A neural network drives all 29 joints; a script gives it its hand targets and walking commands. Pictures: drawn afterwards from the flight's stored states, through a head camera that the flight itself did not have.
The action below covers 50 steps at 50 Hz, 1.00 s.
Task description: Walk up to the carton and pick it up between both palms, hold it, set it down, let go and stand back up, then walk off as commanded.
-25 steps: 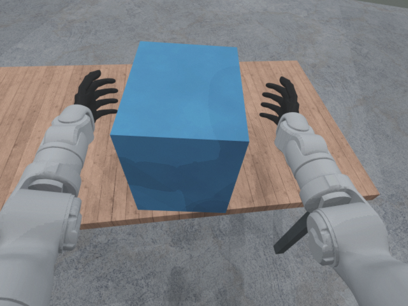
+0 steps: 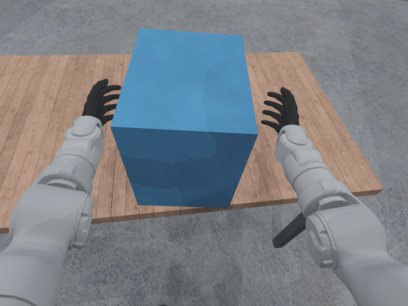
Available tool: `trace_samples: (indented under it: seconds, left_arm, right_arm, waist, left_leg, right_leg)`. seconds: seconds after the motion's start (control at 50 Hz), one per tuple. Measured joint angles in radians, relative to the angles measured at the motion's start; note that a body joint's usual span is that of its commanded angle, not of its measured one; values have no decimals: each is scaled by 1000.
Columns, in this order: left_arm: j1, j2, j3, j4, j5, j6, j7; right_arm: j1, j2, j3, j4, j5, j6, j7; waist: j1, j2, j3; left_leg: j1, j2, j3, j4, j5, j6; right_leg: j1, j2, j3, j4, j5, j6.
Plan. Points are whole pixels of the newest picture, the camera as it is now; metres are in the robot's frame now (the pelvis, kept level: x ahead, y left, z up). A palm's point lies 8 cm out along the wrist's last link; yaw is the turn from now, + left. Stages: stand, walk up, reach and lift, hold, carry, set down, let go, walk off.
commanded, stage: reach and lift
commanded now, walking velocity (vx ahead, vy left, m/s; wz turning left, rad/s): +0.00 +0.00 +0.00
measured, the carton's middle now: (187, 124) +0.47 +0.03 +0.06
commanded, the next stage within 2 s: none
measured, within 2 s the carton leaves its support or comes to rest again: neither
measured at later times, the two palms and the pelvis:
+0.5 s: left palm (111, 121) +0.46 +0.18 +0.08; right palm (266, 126) +0.44 -0.14 +0.09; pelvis +0.00 +0.00 +0.00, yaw +0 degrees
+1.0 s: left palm (111, 121) +0.46 +0.18 +0.09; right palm (262, 125) +0.43 -0.12 +0.10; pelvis +0.01 +0.00 +0.01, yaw +1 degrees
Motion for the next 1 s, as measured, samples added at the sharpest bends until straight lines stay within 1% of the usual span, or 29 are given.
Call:
trace_samples:
  seconds: [0.12, 0.22, 0.34, 0.42, 0.54, 0.72, 0.82, 0.9, 0.96, 1.0]
  left_arm:
    - [-10, -10, -23, 14, -12, -31, 6]
    - [-9, -32, -11, 6, 4, -44, 8]
    - [-5, -74, 34, -22, 58, -38, 18]
    - [-6, -98, 68, -42, 102, -21, 30]
    - [8, -118, 115, -74, 155, 5, 52]
    - [28, -140, 154, -103, 205, 30, 70]
    - [30, -153, 210, -103, 261, 26, 65]
    - [47, -162, 254, -118, 311, 16, 59]
    - [58, -174, 299, -120, 364, -1, 55]
    - [58, -185, 347, -114, 413, -17, 46]
  right_arm:
    - [-15, -6, 3, 19, -2, -24, 15]
    - [-20, 14, -19, 20, -25, -38, 12]
    - [-16, 59, -71, 7, -72, -47, 4]
    - [-25, 89, -121, 13, -117, -46, -6]
    - [-21, 119, -174, -2, -164, -46, -17]
    - [-16, 147, -233, -10, -221, -42, -21]
    - [-11, 170, -277, -19, -272, -53, -17]
    - [-3, 186, -323, -18, -330, -73, -5]
    - [13, 206, -378, -28, -391, -99, 7]
    - [27, 227, -434, -47, -456, -120, 20]
  waist:
    - [5, 7, -8]
    - [8, 8, -14]
    - [11, 1, -7]
    - [9, -3, 0]
    - [11, -7, 6]
    - [12, -10, 19]
    - [18, -18, 42]
    - [17, -22, 60]
    - [22, -25, 70]
    - [27, -30, 90]
  left_leg:
    - [-34, -2, 1, 10, 2, 3]
    - [-53, -4, -2, 7, 9, 5]
    - [-47, -4, -6, -3, 15, 4]
    - [-38, -6, -9, -13, 20, 3]
    - [-13, -6, -9, -28, 22, 2]
    - [29, -10, -10, -43, 21, 2]
    - [65, -13, -5, -55, 20, 3]
    - [98, -14, -3, -72, 24, 2]
    - [125, -16, 2, -87, 26, 2]
    - [158, -19, 6, -103, 28, 3]
  right_leg:
    - [-35, -2, 1, 12, 1, 2]
    - [-54, -4, -1, 12, 5, 3]
    - [-45, -3, -6, -3, 13, 3]
    - [-33, -4, -9, -14, 17, 3]
    - [-3, -2, -9, -40, 25, 3]
    - [44, -5, -12, -62, 27, 5]
    - [75, -8, -8, -70, 26, 6]
    - [109, -9, -7, -90, 31, 7]
    - [135, -11, -3, -106, 35, 7]
    - [165, -13, 0, -118, 36, 8]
